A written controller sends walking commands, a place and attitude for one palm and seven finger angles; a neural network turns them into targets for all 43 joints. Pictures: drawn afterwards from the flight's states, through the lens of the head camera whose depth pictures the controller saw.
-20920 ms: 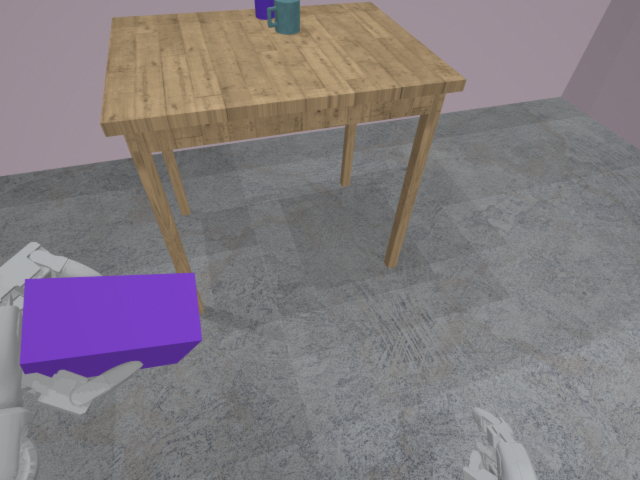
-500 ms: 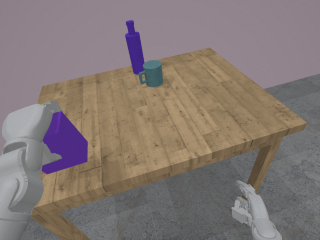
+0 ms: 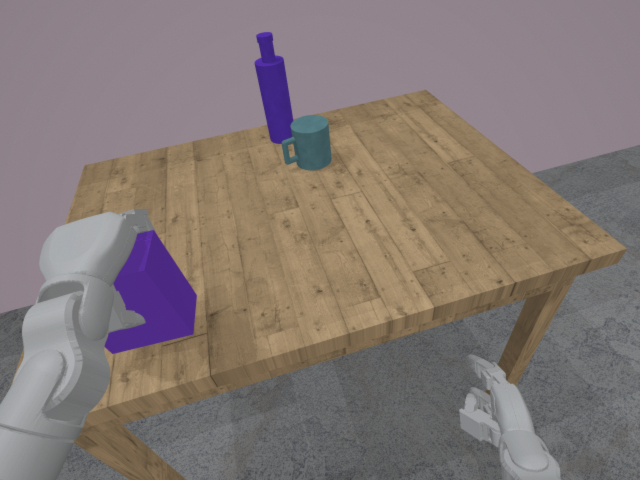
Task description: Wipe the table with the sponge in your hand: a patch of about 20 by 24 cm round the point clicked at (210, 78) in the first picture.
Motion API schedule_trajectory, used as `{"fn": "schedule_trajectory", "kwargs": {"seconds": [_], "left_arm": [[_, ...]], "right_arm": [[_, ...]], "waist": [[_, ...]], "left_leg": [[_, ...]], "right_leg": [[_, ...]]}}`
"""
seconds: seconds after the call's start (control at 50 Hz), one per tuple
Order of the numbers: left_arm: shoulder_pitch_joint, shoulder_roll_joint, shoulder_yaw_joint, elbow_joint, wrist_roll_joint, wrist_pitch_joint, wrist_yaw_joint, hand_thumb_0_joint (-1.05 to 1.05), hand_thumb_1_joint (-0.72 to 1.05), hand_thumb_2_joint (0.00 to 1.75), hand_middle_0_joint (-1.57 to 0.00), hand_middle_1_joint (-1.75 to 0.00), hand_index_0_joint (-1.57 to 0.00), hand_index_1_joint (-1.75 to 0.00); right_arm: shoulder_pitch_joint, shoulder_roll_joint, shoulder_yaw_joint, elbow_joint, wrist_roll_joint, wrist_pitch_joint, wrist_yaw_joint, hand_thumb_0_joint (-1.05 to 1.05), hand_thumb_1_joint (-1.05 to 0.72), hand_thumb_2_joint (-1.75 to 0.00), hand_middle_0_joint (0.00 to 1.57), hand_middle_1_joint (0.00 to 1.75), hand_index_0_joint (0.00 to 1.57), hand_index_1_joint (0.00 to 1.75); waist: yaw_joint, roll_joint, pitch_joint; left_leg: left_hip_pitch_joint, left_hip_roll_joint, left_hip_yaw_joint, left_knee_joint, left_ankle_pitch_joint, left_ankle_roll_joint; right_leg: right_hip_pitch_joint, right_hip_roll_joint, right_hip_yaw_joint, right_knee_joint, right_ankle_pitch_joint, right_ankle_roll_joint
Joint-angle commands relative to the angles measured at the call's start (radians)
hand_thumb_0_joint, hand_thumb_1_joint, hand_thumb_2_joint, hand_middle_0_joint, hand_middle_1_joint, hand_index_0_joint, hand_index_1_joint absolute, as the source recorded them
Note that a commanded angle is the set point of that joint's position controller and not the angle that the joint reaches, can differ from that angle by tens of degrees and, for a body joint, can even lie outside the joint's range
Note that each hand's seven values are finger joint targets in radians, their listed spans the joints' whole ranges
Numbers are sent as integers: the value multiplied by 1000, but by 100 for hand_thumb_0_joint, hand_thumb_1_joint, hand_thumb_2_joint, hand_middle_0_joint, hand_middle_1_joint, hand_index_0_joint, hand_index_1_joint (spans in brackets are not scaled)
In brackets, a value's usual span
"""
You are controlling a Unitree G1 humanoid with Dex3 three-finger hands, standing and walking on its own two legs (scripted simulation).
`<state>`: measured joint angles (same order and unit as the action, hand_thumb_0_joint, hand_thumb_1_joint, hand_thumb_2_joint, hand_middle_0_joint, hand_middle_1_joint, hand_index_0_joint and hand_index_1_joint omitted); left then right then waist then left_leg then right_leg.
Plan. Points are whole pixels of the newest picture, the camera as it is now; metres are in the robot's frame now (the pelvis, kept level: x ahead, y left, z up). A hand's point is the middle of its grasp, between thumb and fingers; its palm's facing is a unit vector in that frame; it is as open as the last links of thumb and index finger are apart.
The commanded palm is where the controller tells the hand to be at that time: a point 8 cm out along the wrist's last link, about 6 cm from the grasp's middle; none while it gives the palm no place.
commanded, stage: move the sponge above the wiping area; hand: left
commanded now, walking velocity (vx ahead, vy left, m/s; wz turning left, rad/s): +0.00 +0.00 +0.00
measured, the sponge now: (141, 305) +0.27 +0.29 +0.10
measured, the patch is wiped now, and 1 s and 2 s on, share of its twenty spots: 0.00 0.00 0.15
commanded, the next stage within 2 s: lower the sponge onto the table in 0.40 s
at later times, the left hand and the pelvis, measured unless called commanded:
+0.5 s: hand (130, 284) +0.26 +0.27 +0.16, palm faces +0.08 -0.05 -1.00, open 10.4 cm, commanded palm +0.21 +0.28 +0.24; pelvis +0.01 -0.01 +0.00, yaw +0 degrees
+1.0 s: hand (123, 284) +0.26 +0.28 +0.16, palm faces +0.08 -0.04 -1.00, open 10.4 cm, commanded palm +0.21 +0.28 +0.23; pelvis +0.01 -0.02 +0.00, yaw +0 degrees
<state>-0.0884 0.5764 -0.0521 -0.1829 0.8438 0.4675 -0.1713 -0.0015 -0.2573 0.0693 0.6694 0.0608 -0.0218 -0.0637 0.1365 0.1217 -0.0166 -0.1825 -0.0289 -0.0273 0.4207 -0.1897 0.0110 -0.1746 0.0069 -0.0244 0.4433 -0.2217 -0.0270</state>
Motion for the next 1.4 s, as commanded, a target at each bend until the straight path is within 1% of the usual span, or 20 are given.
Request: {"fn": "schedule_trajectory", "kwargs": {"seconds": [0.0, 0.06, 0.12, 0.16, 0.22, 0.28, 0.4, 0.46, 0.58, 0.66, 0.76, 0.82, 0.86, 1.02, 1.06, 1.22, 1.26, 1.32, 1.36, 1.38], "left_arm": [[-213, 315, 231, -280, 54, -7, 68, 0, 10, 130, -120, -160, -120, -160], [-227, 383, 304, -277, 55, 3, 99, 0, 10, 130, -120, -160, -120, -160], [-190, 292, 241, -199, 23, 22, 109, 0, 10, 130, -120, -160, -120, -160], [-206, 318, 254, -229, 21, 35, 102, 0, 10, 130, -120, -160, -120, -160], [-183, 222, 152, -217, -5, 35, 69, 0, 10, 130, -120, -160, -120, -160], [-200, 206, 111, -271, 4, 22, 41, 0, 10, 130, -120, -160, -120, -160], [-276, 332, 204, -283, 75, -20, 66, 0, 10, 130, -120, -160, -120, -160], [-319, 378, 262, -276, 76, -24, 98, 0, 10, 130, -120, -160, -120, -160], [-208, 240, 194, -207, 5, 37, 100, 0, 10, 130, -120, -160, -120, -160], [-160, 253, 188, -206, 1, 59, 60, 0, 10, 130, -120, -160, -120, -160], [-277, 332, 198, -245, 41, 34, 43, 0, 10, 130, -120, -160, -120, -160], [-291, 319, 177, -197, 62, -5, 46, 0, 10, 130, -120, -160, -120, -160], [-300, 379, 241, -243, 62, -40, 60, 0, 10, 130, -120, -160, -120, -160], [-128, 280, 238, -149, -2, -52, 97, 0, 10, 130, -120, -160, -120, -160], [-95, 321, 279, -163, 2, -32, 98, 0, 10, 130, -120, -160, -120, -160], [-177, 265, 177, -172, 28, -58, 78, 0, 10, 130, -120, -160, -120, -160], [-220, 300, 201, -235, 46, -87, 87, 0, 10, 130, -120, -160, -120, -160], [-202, 240, 162, -218, 50, -117, 108, 0, 10, 130, -120, -160, -120, -160], [-208, 272, 205, -239, 53, -116, 128, 0, 10, 130, -120, -160, -120, -160], [-206, 254, 200, -185, 47, -107, 139, 0, 10, 130, -120, -160, -120, -160]], "right_arm": [[-230, -86, -30, -204, -11, -55, 7, 0, -90, -90, 20, 30, 20, 30], [-253, -93, -29, -202, -9, -49, 6, 0, -90, -90, 20, 30, 20, 30], [-221, -96, -35, -186, -10, -34, 10, 0, -90, -90, 20, 30, 20, 30], [-268, -92, -30, -196, 6, -39, 6, 0, -90, -90, 20, 30, 20, 30], [-226, -99, -38, -194, 1, -40, 0, 0, -90, -90, 20, 30, 20, 30], [-228, -93, -32, -216, 1, -58, -12, 0, -90, -90, 20, 30, 20, 30], [-206, -92, -33, -196, -11, -63, -20, 0, -90, -90, 20, 30, 20, 30], [-237, -91, -27, -194, -6, -62, -16, 0, -90, -90, 20, 30, 20, 30], [-242, -90, -31, -197, -1, -40, 4, 0, -90, -90, 20, 30, 20, 30], [-261, -93, -26, -212, 16, -32, 0, 0, -90, -90, 20, 30, 20, 30], [-253, -100, -25, -219, 10, -42, -19, 0, -90, -90, 20, 30, 20, 30], [-199, -103, -34, -197, -10, -51, -25, 0, -90, -90, 20, 30, 20, 30], [-219, -95, -33, -208, -4, -70, -29, 0, -90, -90, 20, 30, 20, 30], [-184, -104, -47, -183, -12, -57, -8, 0, -90, -90, 20, 30, 20, 30], [-228, -103, -46, -196, -1, -59, -6, 0, -90, -90, 20, 30, 20, 30], [-183, -107, -47, -188, -12, -61, -20, 0, -90, -90, 20, 30, 20, 30], [-210, -92, -41, -201, -4, -77, -27, 0, -90, -90, 20, 30, 20, 30], [-169, -94, -47, -183, -20, -78, -27, 0, -90, -90, 20, 30, 20, 30], [-207, -83, -43, -196, -10, -87, -25, 0, -90, -90, 20, 30, 20, 30], [-175, -91, -46, -179, -21, -80, -26, 0, -90, -90, 20, 30, 20, 30]], "waist": [[38, -57, -272], [44, -45, -236], [32, -47, -189], [29, -10, -180], [8, -36, -192], [1, -59, -215], [14, -75, -228], [32, -1, -220], [32, -46, -217], [7, -106, -172], [1, -67, -200], [3, -52, -210], [14, -26, -240], [20, -58, -173], [29, -82, -168], [-6, -68, -154], [-1, -49, -182], [0, -26, -185], [17, -20, -184], [13, -41, -187]], "left_leg": [[65, -2, -15, -33, 238, 15], [65, -2, -22, -28, 215, 11], [44, -3, -5, -33, 201, 7], [57, -7, -16, -27, 183, 8], [61, -4, -9, -27, 180, 14], [74, -5, -13, -17, 173, 24], [89, -8, -19, -21, 198, 23], [87, -10, -31, -38, 179, 14], [57, -6, 1, -28, 207, 9], [44, -1, 0, -19, 159, 15], [57, -11, -7, -6, 134, 23], [70, -18, -4, -4, 158, 27], [92, -19, -14, 8, 165, 25], [41, -8, 6, -3, 170, 12], [33, -10, -2, 5, 155, 12], [52, -10, -4, -12, 103, 24], [79, -12, -16, -11, 94, 25], [88, -12, -10, -25, 120, 22], [89, -9, -22, -31, 107, 18], [73, -9, -7, -31, 116, 17]], "right_leg": [[112, 4, 26, -34, 171, -40], [90, 18, 80, -47, 146, -54], [74, 8, 32, -65, 139, -40], [52, 18, 77, -68, 113, -47], [52, 4, 22, -67, 138, -29], [46, 0, 25, -60, 123, -29], [55, 7, 42, -63, 110, -36], [63, 23, 81, -67, 80, -59], [91, 2, 37, -64, 165, -39], [45, 8, 69, -70, 131, -28], [35, 5, 85, -66, 89, -29], [40, -1, 43, -73, 94, -26], [52, 5, 101, -68, 103, -42], [61, -7, 52, -73, 150, -29], [56, 0, 103, -68, 132, -34], [10, 2, 40, -89, 39, -21], [10, 12, 80, -88, 10, -35], [22, 12, 29, -91, 40, -34], [23, 18, 77, -88, 17, -49], [38, 10, 40, -88, 32, -43]]}}
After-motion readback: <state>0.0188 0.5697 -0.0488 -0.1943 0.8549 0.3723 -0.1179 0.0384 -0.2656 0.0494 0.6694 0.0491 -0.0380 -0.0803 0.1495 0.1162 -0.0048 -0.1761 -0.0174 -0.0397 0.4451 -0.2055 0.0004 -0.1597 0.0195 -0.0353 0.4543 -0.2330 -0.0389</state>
